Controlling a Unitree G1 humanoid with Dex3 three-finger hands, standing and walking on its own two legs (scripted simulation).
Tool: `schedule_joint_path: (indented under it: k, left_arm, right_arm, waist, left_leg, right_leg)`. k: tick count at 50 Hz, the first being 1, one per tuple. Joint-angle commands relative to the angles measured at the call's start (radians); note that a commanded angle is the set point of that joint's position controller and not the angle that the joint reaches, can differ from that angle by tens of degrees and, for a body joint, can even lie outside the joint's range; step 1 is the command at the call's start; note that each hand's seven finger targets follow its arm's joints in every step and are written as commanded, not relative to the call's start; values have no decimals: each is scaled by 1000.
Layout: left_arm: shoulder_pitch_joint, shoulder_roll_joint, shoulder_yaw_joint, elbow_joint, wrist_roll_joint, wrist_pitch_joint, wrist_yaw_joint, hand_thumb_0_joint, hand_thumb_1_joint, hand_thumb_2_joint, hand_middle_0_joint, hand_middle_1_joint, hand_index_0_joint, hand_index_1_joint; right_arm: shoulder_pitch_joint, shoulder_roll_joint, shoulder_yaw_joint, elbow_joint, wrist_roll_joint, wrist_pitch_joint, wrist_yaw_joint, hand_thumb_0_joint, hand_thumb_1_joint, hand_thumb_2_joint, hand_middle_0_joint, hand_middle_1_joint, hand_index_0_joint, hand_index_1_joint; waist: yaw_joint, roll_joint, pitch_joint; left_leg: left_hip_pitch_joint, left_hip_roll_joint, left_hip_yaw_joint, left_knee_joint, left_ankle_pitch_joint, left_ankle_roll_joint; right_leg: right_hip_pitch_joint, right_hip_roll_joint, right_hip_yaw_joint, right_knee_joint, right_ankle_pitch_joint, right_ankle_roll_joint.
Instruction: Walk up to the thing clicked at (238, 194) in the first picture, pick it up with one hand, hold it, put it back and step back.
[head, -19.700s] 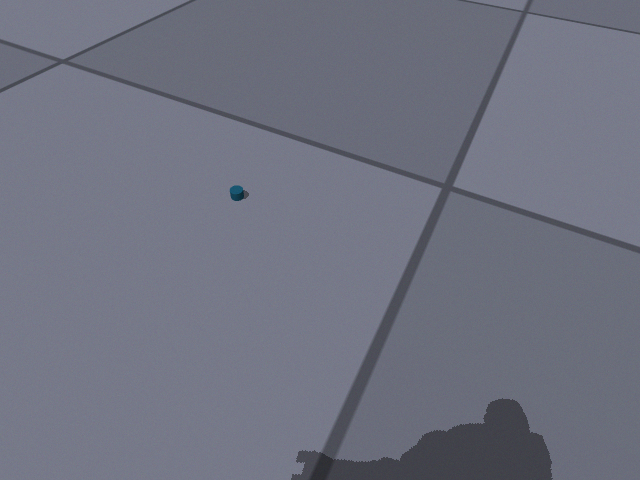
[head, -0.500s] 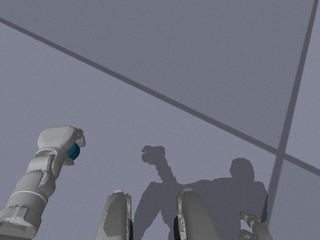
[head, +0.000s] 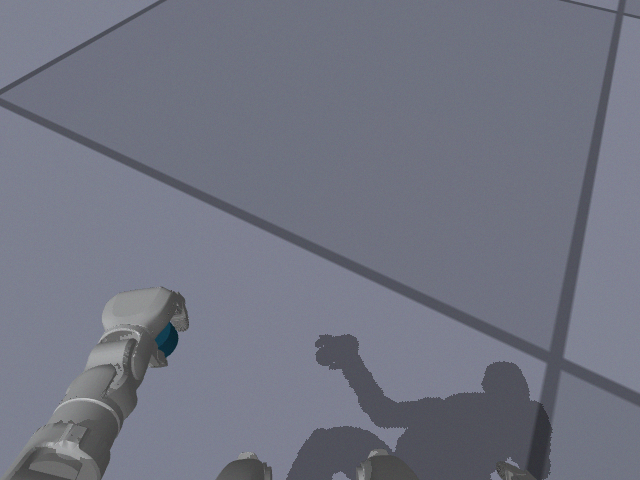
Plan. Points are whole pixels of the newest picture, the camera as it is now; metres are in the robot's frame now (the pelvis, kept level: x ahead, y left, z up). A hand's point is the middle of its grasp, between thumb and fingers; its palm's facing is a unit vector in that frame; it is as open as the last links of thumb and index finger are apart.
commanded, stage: lift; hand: left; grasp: from above
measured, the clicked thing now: (154, 336) +0.34 +0.24 -0.11
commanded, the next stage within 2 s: hold in 0.08 s
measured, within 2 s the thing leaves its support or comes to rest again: neither
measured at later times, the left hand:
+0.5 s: hand (143, 314) +0.34 +0.23 -0.02, palm faces -0.45 -0.07 -0.89, open 7.2 cm
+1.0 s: hand (141, 312) +0.33 +0.22 +0.01, palm faces -0.44 -0.06 -0.89, open 7.2 cm
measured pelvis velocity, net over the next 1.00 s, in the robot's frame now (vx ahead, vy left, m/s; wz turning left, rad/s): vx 0.03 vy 0.00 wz -0.02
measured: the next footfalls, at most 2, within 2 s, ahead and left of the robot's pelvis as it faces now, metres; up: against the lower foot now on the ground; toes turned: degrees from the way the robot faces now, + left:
none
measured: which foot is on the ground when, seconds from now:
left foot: down 0.00-1.00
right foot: down 0.00-1.00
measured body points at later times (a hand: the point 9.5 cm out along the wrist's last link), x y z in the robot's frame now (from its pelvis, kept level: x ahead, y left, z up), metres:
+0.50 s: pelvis +0.03 +0.00 +0.04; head +0.06 -0.01 +0.49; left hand +0.36 +0.23 +0.03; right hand +0.13 -0.27 -0.08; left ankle +0.04 +0.12 -0.68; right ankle +0.04 -0.14 -0.68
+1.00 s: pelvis +0.03 +0.00 +0.05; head +0.04 -0.02 +0.50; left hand +0.35 +0.22 +0.06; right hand +0.16 -0.26 -0.07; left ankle +0.04 +0.12 -0.68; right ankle +0.04 -0.14 -0.68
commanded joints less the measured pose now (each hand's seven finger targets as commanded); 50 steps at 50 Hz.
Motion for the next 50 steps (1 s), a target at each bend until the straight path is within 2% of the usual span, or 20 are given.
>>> schedule_joint_path:
  k: [1, 4, 6, 9, 10, 11, 14, 19, 21, 26, 32, 33, 35, 40, 41, 43, 44, 46, 50]
  left_arm:
    - [-297, 196, 71, -172, -6, -3, 49, 0, 686, 438, -920, -709, -1027, -601]
    - [-304, 196, 66, -172, -9, -1, 43, 0, 693, 442, -923, -710, -1031, -600]
    - [-294, 204, 75, -172, -11, -4, 42, 0, 702, 447, -918, -728, -1034, -612]
    - [-281, 187, 65, -172, -4, -4, 37, 0, 705, 491, -936, -723, -1042, -617]
    - [-298, 184, 62, -186, -5, -8, 33, 0, 718, 444, -918, -713, -1034, -595]
    - [-286, 182, 54, -182, -1, -6, 29, 0, 695, 426, -909, -690, -1022, -576]
    - [-309, 202, 61, -201, 9, -10, 14, 0, 668, 424, -887, -692, -1000, -578]
    - [-271, 191, 62, -185, 4, -14, 0, 0, 676, 441, -899, -693, -1008, -583]
    - [-277, 200, 63, -221, 5, -17, -9, 0, 661, 457, -904, -678, -1003, -578]
    - [-272, 198, 59, -261, 8, -12, -32, 0, 653, 475, -900, -679, -995, -583]
    - [-267, 202, 62, -301, 2, -14, -55, 0, 649, 462, -899, -677, -995, -580]
    - [-246, 185, 46, -284, 5, -9, -61, 0, 645, 468, -900, -679, -992, -585]
    - [-254, 207, 64, -304, 0, -12, -66, 0, 631, 483, -899, -666, -985, -579]
    - [-244, 192, 54, -349, 5, -12, -80, 0, 594, 453, -863, -676, -956, -582]
    - [-241, 208, 74, -348, -1, -12, -79, 0, 606, 455, -860, -691, -960, -590]
    - [-244, 196, 58, -353, 1, -9, -83, 0, 618, 487, -881, -694, -972, -601]
    - [-247, 213, 73, -361, 1, -8, -82, 0, 644, 488, -893, -697, -987, -602]
    - [-215, 189, 53, -332, 0, -9, -88, 0, 636, 499, -901, -696, -989, -607]
    - [-214, 196, 61, -363, -1, -9, -98, 0, 655, 497, -914, -699, -1004, -608]
  right_arm:
    - [1, -140, -49, -107, -2, -34, -9, 0, -904, -900, 200, 300, 200, 300]
    - [4, -143, -53, -104, -1, -31, -9, 0, -903, -899, 200, 300, 200, 300]
    - [3, -146, -54, -105, 0, -28, -8, 0, -903, -899, 200, 300, 200, 300]
    - [-4, -144, -58, -103, 0, -24, -5, 0, -901, -899, 200, 300, 200, 300]
    - [-3, -145, -60, -103, -2, -24, -5, 0, -898, -896, 200, 300, 200, 300]
    - [-5, -147, -60, -101, 0, -23, -4, 0, -899, -896, 200, 300, 200, 300]
    - [-2, -148, -62, -100, 1, -15, -3, 0, -900, -897, 200, 300, 200, 300]
    - [-20, -149, -62, -121, 4, -7, 3, 0, -901, -898, 200, 300, 200, 300]
    - [-30, -150, -63, -131, 5, -2, 4, 0, -902, -899, 200, 300, 200, 300]
    - [-33, -149, -65, -139, 9, 10, 5, 0, -902, -898, 200, 300, 200, 300]
    - [-48, -151, -64, -158, 12, 24, 6, 0, -903, -900, 200, 300, 200, 300]
    - [-53, -149, -60, -164, 15, 26, 5, 0, -904, -900, 200, 300, 200, 300]
    - [-64, -154, -62, -171, 16, 30, 5, 0, -903, -900, 200, 300, 200, 300]
    - [-80, -142, -56, -188, 20, 37, 3, 0, -905, -901, 200, 300, 200, 300]
    - [-80, -148, -56, -183, 18, 37, 4, 0, -905, -901, 200, 300, 200, 300]
    - [-83, -143, -52, -186, 19, 38, 3, 0, -905, -901, 200, 300, 200, 300]
    - [-91, -142, -53, -188, 20, 40, 2, 0, -904, -901, 200, 300, 200, 300]
    - [-98, -140, -48, -191, 22, 41, 1, 0, -906, -902, 200, 300, 200, 300]
    - [-105, -140, -51, -196, 22, 43, -1, 0, -907, -902, 200, 300, 200, 300]
  waist:
    - [3, 14, -281]
    - [0, 6, -290]
    - [4, -1, -264]
    - [12, 8, -259]
    - [4, 23, -262]
    - [7, 11, -262]
    - [9, 4, -272]
    - [18, -3, -218]
    - [30, 3, -230]
    - [31, 6, -249]
    - [33, 2, -234]
    - [33, -18, -209]
    - [43, -2, -202]
    - [47, -13, -201]
    - [50, -4, -203]
    - [44, 10, -203]
    - [56, 10, -198]
    - [49, -23, -167]
    - [55, -15, -182]
  left_leg:
    - [274, -46, -15, -212, 144, 6]
    - [320, -46, -9, -231, 216, 7]
    - [322, -51, -5, -251, 210, 8]
    - [369, -48, -1, -281, 241, 2]
    - [383, -47, -1, -286, 254, 0]
    - [405, -46, -1, -295, 281, -1]
    - [420, -50, 2, -302, 330, 2]
    - [423, -55, 11, -341, 301, 4]
    - [437, -57, 14, -352, 301, 5]
    - [481, -50, 14, -362, 397, 3]
    - [502, -54, 27, -389, 384, 9]
    - [494, -52, 24, -397, 382, 11]
    - [504, -52, 27, -412, 362, 10]
    - [519, -56, 29, -429, 349, 15]
    - [526, -55, 29, -435, 348, 12]
    - [536, -51, 31, -442, 358, 11]
    - [535, -49, 27, -447, 361, 10]
    - [529, -51, 29, -456, 338, 14]
    - [551, -55, 36, -463, 349, 16]
  right_leg:
    - [177, 41, -6, -202, 128, -37]
    - [225, 41, -3, -231, 194, -33]
    - [239, 39, -2, -251, 191, -31]
    - [254, 43, -6, -270, 210, -36]
    - [255, 44, -6, -272, 218, -37]
    - [268, 45, -11, -276, 238, -38]
    - [312, 44, -6, -292, 287, -34]
    - [331, 44, -5, -329, 264, -35]
    - [358, 43, -4, -340, 264, -36]
    - [389, 49, -9, -336, 343, -37]
    - [412, 46, -4, -364, 340, -36]
    - [407, 46, -5, -369, 340, -36]
    - [413, 46, -8, -383, 316, -37]
    - [429, 41, 1, -402, 312, -35]
    - [443, 43, -3, -406, 305, -35]
    - [438, 44, -3, -404, 312, -37]
    - [443, 46, -5, -410, 312, -37]
    - [440, 44, -3, -421, 292, -35]
    - [459, 40, -1, -432, 304, -34]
